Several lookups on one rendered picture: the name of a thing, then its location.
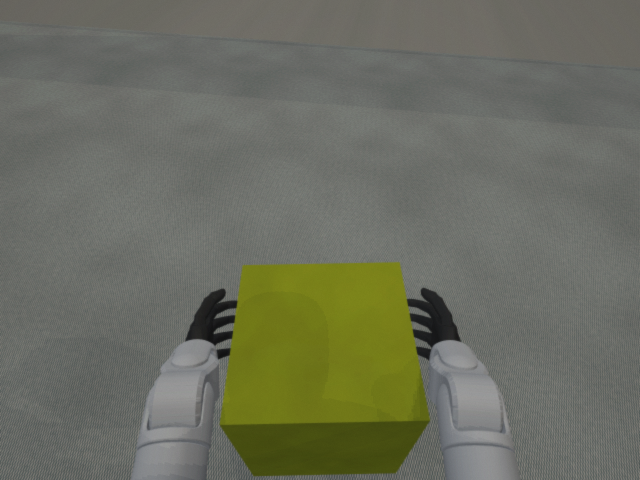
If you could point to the left robot forearm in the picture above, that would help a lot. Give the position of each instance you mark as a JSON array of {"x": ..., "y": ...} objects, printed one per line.
[{"x": 176, "y": 429}]

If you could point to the robot left hand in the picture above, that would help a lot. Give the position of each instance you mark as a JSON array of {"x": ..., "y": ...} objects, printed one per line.
[{"x": 204, "y": 323}]

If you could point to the robot right hand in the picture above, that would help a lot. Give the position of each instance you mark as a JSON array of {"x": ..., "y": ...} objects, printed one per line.
[{"x": 440, "y": 324}]

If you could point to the right robot forearm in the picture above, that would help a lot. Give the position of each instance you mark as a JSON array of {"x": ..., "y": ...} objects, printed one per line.
[{"x": 474, "y": 429}]

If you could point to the carton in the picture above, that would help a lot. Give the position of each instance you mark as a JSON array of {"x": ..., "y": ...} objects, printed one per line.
[{"x": 323, "y": 375}]

